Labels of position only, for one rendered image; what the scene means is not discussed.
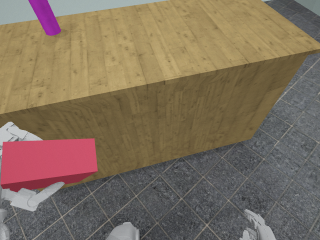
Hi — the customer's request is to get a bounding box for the right robot hand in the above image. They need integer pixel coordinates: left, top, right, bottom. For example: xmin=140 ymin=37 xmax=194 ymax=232
xmin=239 ymin=209 xmax=276 ymax=240

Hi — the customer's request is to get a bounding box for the sponge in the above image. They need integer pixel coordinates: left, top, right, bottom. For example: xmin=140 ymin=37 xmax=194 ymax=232
xmin=0 ymin=138 xmax=98 ymax=192

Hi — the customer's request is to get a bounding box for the robot left thigh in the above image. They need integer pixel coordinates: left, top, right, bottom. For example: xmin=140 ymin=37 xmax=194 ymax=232
xmin=106 ymin=224 xmax=140 ymax=240

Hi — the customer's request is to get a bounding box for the left robot forearm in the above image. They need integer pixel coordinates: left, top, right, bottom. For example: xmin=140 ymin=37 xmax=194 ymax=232
xmin=0 ymin=208 xmax=10 ymax=240

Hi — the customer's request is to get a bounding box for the left robot hand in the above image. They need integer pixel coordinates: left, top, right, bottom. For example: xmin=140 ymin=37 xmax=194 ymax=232
xmin=0 ymin=122 xmax=65 ymax=212

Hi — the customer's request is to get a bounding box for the table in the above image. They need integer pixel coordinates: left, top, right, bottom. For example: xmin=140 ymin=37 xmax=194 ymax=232
xmin=0 ymin=0 xmax=320 ymax=191

